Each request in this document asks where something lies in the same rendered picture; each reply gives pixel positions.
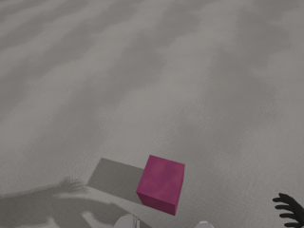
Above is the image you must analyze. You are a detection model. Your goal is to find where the left robot thigh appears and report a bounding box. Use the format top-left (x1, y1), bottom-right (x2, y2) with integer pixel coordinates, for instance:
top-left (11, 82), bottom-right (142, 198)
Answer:
top-left (113, 216), bottom-right (141, 228)

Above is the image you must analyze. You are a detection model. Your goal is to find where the carton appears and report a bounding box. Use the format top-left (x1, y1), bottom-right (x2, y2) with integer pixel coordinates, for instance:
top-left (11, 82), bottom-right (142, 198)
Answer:
top-left (136, 155), bottom-right (185, 216)

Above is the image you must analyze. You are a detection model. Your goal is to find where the robot right hand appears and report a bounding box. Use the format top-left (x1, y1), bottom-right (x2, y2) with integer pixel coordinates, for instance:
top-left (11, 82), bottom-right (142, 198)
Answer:
top-left (273, 193), bottom-right (304, 228)

